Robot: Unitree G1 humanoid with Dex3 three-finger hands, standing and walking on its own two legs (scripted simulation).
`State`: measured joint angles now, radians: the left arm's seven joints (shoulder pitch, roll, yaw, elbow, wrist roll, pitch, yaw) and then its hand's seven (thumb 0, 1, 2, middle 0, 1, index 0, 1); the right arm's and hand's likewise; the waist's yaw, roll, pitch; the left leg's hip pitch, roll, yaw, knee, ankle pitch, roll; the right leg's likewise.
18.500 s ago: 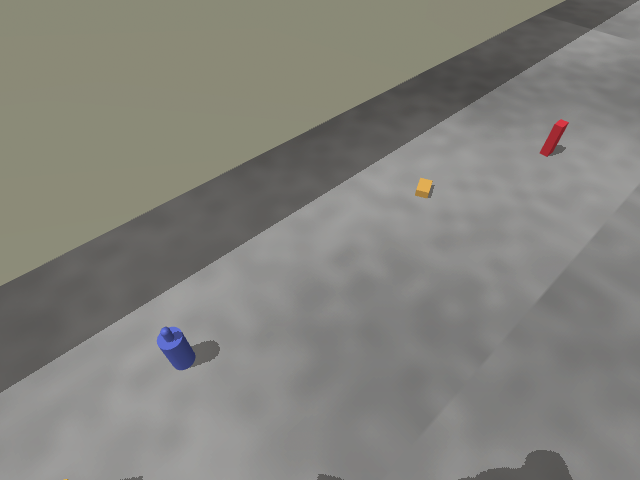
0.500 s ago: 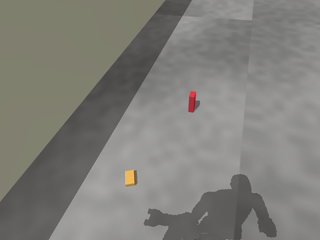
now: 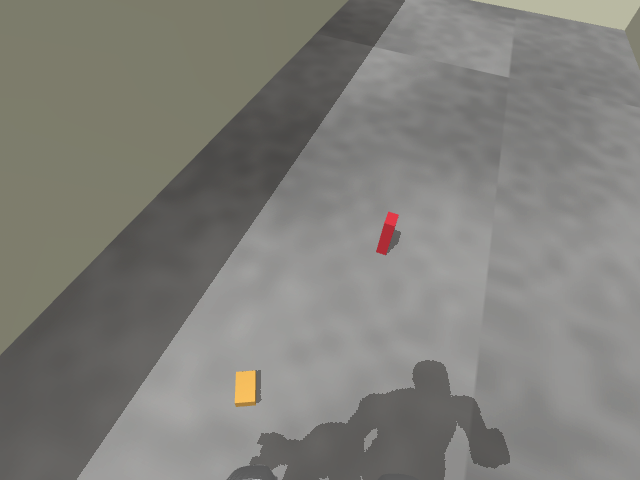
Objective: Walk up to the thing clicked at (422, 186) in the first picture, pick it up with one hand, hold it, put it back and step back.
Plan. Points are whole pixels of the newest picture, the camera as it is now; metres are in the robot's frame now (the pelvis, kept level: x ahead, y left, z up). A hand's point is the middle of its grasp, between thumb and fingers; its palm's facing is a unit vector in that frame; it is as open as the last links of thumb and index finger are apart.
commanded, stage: walk up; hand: left
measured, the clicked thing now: (245, 388) +0.46 +0.21 -0.74
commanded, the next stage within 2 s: stand in 2.00 s
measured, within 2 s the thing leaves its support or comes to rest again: neither
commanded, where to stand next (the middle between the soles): +0.11 -0.03 m, yaw -1 degrees
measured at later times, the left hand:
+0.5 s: hand out of the picture +0.10 +0.24 -0.14, palm faces -0.07 -0.93 -0.37, open 7.4 cm
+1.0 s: hand (160, 475) +0.14 +0.23 -0.14, palm faces -0.06 -0.95 -0.31, open 7.4 cm
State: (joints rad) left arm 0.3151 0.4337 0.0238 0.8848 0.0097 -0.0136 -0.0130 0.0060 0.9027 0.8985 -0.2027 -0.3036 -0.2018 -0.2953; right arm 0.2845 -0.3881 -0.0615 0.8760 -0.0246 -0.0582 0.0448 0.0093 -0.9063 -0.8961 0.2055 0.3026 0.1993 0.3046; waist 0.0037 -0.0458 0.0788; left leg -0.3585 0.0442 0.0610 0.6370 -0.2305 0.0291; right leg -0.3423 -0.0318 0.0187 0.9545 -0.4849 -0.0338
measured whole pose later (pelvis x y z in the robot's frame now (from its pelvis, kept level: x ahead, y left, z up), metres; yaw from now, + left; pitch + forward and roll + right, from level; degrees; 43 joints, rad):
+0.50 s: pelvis +0.02 -0.01 +0.00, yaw -2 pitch -4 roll +0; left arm 0.17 0.36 0.00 1.01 0.01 0.00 -0.02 0.00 0.90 0.90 -0.20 -0.30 -0.20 -0.30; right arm 0.17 -0.37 -0.01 0.98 0.00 -0.02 0.02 0.01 -0.91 -0.90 0.21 0.30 0.20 0.30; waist 0.00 0.03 0.08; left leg -0.27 0.04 0.09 0.58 -0.24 0.01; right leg -0.27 -0.03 -0.01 0.60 -0.27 0.01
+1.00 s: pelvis +0.05 -0.02 +0.02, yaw -2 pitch -2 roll +0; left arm 0.08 0.35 0.00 1.15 0.00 0.01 -0.02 0.00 0.90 0.90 -0.20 -0.30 -0.20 -0.30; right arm 0.12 -0.37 0.00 1.15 -0.02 -0.04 0.01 0.01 -0.91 -0.90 0.21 0.30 0.20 0.30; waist -0.01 -0.01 0.04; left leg -0.15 0.04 0.08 0.36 -0.17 -0.01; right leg -0.14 -0.02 -0.02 0.36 -0.18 0.01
